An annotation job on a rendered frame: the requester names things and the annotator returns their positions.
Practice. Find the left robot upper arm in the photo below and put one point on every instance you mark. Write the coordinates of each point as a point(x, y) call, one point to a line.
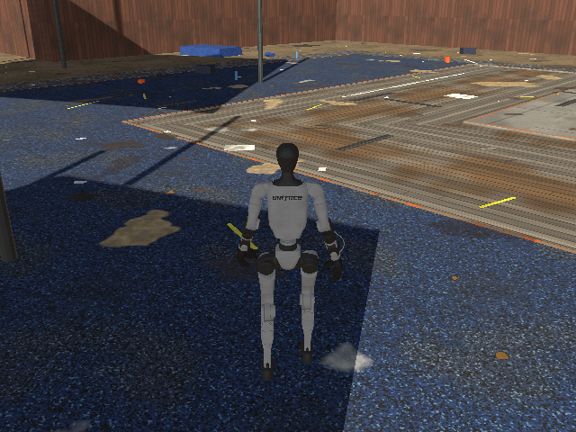
point(259, 191)

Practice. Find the right robot forearm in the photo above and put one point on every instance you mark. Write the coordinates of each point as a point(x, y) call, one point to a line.
point(331, 243)

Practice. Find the left robot thigh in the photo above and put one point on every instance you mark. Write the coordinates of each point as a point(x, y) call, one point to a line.
point(266, 274)

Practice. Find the left robot hand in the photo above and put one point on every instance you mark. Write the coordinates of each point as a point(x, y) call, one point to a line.
point(247, 254)

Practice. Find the robot torso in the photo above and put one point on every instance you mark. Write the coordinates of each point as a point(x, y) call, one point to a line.
point(287, 214)

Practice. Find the right robot hand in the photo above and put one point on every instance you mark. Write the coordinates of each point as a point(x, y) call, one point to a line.
point(337, 270)

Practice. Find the left robot forearm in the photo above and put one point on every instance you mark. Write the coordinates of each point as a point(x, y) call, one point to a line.
point(246, 237)

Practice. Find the right robot upper arm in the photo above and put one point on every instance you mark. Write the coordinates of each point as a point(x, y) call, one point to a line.
point(316, 191)

